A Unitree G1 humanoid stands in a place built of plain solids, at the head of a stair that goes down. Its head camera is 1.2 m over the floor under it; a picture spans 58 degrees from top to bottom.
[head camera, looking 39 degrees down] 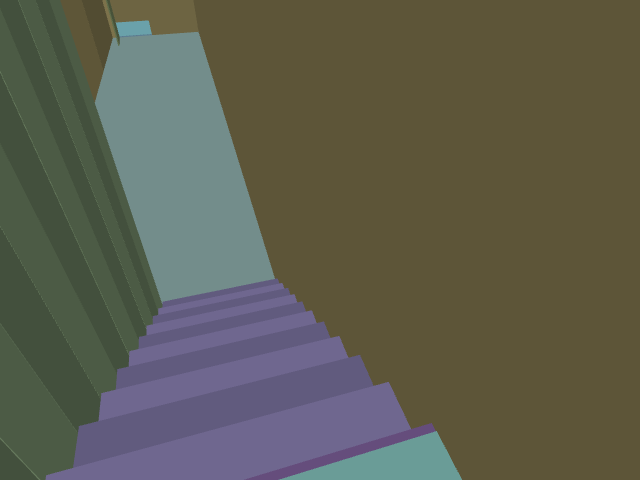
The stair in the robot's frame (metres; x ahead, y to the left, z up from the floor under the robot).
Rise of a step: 0.19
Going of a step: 0.26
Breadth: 1.13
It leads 17 degrees to the left of straight ahead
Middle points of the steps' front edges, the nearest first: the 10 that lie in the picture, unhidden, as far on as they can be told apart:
0.74 0.29 -0.19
0.99 0.37 -0.37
1.24 0.44 -0.56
1.50 0.52 -0.75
1.75 0.59 -0.94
2.00 0.67 -1.12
2.26 0.74 -1.31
2.51 0.82 -1.50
2.76 0.90 -1.68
3.02 0.97 -1.87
